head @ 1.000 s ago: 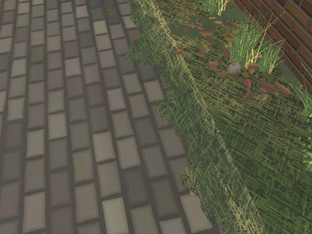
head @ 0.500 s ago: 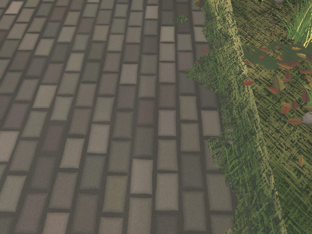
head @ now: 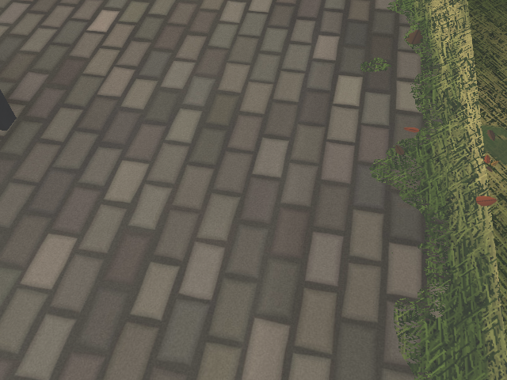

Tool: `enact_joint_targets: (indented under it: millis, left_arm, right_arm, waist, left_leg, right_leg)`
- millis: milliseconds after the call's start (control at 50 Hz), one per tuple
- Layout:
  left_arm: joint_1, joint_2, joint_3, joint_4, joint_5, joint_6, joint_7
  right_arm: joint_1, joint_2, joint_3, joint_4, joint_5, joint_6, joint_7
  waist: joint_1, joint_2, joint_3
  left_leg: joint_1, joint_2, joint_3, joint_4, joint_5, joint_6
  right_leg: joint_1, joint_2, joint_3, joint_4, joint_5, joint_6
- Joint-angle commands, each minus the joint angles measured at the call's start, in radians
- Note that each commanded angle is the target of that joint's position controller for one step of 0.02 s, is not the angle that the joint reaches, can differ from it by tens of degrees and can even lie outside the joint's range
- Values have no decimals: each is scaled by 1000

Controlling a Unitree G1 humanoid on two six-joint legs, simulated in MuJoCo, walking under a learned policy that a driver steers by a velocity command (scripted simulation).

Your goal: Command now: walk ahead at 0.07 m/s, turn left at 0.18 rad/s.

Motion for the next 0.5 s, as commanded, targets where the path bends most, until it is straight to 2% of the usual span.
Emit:
enact_joint_targets:
  millis: [20, 40, 60, 80, 100, 160, 220, 260, 280, 300, 320, 340, 360, 400, 500]
  left_arm:
    - [103, 107, 23, -36, -17, 7, -3]
    - [44, 76, 10, -42, -5, 15, -2]
    - [21, 67, 3, -40, 1, 18, 2]
    - [13, 78, 5, -29, 7, 20, 5]
    - [17, 85, 6, -18, 10, 21, 4]
    - [58, 114, 12, 15, 6, 23, 2]
    - [62, 134, 21, 33, 6, 38, -2]
    - [49, 134, 23, 41, 0, 51, -1]
    - [70, 126, 22, 51, 0, 54, -1]
    - [77, 111, 21, 52, -4, 53, -4]
    - [87, 92, 19, 53, -16, 54, -8]
    - [73, 81, 17, 72, -14, 54, -11]
    - [88, 74, 16, 89, -10, 51, -13]
    - [117, 86, 20, 123, -4, 44, -14]
    - [120, 72, 13, 181, -6, 39, -10]
  right_arm:
    - [117, -103, -19, -8, -23, 19, -5]
    - [82, -88, -15, -12, -21, 29, -1]
    - [62, -76, -10, -12, -19, 42, 5]
    - [78, -64, -4, 1, -20, 52, 11]
    - [85, -56, 2, 12, -17, 57, 13]
    - [47, -38, 16, 32, -12, 65, 7]
    - [14, -41, 22, 50, -8, 65, 3]
    - [39, -29, 28, 80, -10, 53, 2]
    - [25, -36, 31, 81, -16, 43, 0]
    - [16, -61, 32, 78, -29, 31, -3]
    - [-24, -93, 28, 82, -21, 24, -3]
    - [-46, -50, 41, 92, -14, 13, 1]
    - [-56, -35, 48, 101, -12, 2, 1]
    - [-51, -46, 47, 121, -8, -9, -5]
    - [2, -28, 52, 167, -6, -9, -8]
  waist:
    - [21, -61, -200]
    - [5, -54, -151]
    - [0, -102, -113]
    - [-7, -150, -106]
    - [-9, -159, -113]
    - [18, -153, -130]
    - [33, -166, -121]
    - [11, -142, -99]
    - [16, -112, -78]
    - [27, -64, -68]
    - [66, 36, -23]
    - [66, 58, -14]
    - [79, 69, -25]
    - [84, 72, -33]
    - [61, 12, -19]
  left_leg:
    - [-168, 50, -25, 362, -80, -35]
    - [-159, 76, -20, 304, -34, -47]
    - [-134, 98, -12, 234, 5, -62]
    - [-87, 95, 19, 192, 35, -76]
    - [-59, 93, 43, 128, 41, -84]
    - [-23, 110, 84, -52, 43, -88]
    - [12, 125, 110, -195, 118, -71]
    - [94, 128, 128, -360, 240, -46]
    - [125, 153, 84, -433, 288, -30]
    - [130, 230, -15, -477, 275, -9]
    - [-13, 276, -84, -501, 176, 20]
    - [-129, 291, -100, -551, 106, 18]
    - [-165, 283, -91, -574, 99, 0]
    - [-135, 256, -57, -572, 160, -20]
    - [-44, 247, -30, -539, 254, -6]
  right_leg:
    - [293, -380, 413, -179, 628, -246]
    - [220, -318, 338, -225, 443, -197]
    - [167, -273, 278, -267, 334, -162]
    - [128, -227, 225, -284, 277, -142]
    - [123, -204, 194, -285, 247, -130]
    - [160, -207, 202, -292, 122, -133]
    - [150, -207, 234, -308, -96, -125]
    - [88, -192, 230, -305, -209, -88]
    - [46, -184, 233, -311, -259, -49]
    - [21, -164, 221, -282, -266, -9]
    - [69, -89, 142, -265, -225, 17]
    - [202, -71, 114, -224, -114, 23]
    - [281, -78, 114, -204, -47, 18]
    - [306, -95, 122, -197, -1, 7]
    - [236, -100, 127, -222, 1, 11]
Velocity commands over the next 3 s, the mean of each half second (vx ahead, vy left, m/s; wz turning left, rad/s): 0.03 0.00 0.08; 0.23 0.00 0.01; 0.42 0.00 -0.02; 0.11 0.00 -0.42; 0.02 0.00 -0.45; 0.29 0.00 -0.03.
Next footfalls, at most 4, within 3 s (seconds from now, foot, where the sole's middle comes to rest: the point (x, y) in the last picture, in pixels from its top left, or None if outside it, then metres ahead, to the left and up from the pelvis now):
0.30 left None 0.04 0.12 -0.76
1.36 left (246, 355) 0.52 0.05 -0.76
1.90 right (309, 328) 0.58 -0.12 -0.76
2.38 left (235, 320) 0.61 0.08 -0.76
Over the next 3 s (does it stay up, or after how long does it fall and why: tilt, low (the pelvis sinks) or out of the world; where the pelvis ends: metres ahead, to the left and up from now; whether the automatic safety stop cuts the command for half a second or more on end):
stays up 0.60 -0.06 0.02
